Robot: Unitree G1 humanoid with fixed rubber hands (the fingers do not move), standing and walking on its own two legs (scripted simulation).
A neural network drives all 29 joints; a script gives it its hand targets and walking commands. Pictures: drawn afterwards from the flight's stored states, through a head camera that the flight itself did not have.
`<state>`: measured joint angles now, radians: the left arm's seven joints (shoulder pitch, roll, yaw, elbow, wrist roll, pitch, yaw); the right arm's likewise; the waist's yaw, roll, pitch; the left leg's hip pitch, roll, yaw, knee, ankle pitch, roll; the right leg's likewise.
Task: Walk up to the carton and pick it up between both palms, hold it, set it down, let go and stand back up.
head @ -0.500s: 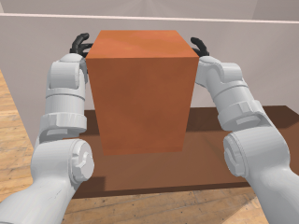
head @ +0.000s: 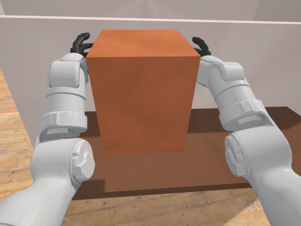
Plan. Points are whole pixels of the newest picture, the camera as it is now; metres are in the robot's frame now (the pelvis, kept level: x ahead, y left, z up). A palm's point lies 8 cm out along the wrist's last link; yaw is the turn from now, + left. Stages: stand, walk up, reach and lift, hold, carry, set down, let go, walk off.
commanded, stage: hold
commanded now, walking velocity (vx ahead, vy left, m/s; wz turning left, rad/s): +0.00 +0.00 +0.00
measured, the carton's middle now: (142, 90) +0.37 +0.00 +0.27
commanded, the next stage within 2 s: none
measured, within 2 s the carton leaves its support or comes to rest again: neither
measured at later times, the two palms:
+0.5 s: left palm (78, 63) +0.37 +0.15 +0.34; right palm (200, 66) +0.37 -0.14 +0.33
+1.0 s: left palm (78, 63) +0.37 +0.15 +0.34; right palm (201, 68) +0.36 -0.14 +0.33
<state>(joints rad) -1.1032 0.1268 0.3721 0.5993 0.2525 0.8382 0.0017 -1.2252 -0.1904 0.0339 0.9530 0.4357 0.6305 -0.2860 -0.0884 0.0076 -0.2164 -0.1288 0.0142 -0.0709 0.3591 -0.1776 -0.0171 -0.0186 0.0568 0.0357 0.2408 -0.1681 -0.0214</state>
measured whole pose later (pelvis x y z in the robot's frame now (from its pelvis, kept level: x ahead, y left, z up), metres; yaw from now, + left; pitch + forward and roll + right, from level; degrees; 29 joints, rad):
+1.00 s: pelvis +0.00 +0.00 +0.00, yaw +0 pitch -4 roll -1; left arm -1.09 0.12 0.38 0.57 0.25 0.84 0.00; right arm -1.20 -0.19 0.06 0.92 0.45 0.63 -0.29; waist -0.09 0.01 -0.20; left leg -0.11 0.01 -0.07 0.35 -0.18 -0.02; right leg 0.00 0.05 0.04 0.24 -0.17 -0.02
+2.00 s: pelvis +0.00 +0.00 +0.00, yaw +0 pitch -3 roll -1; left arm -1.10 0.13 0.37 0.59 0.25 0.83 0.00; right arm -1.22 -0.19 0.05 0.94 0.44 0.64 -0.29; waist -0.08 0.01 -0.21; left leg -0.12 0.01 -0.07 0.35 -0.18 -0.02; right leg -0.01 0.06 0.04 0.24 -0.17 -0.02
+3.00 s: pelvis +0.00 +0.00 +0.00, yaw +1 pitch -6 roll -1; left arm -1.19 0.16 0.44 0.67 0.34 0.66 -0.05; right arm -1.25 -0.11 -0.11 1.02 0.26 0.41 -0.23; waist -0.11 -0.04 -0.13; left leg -0.05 0.00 -0.09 0.31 -0.15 -0.02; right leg 0.05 0.04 0.01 0.23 -0.17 -0.03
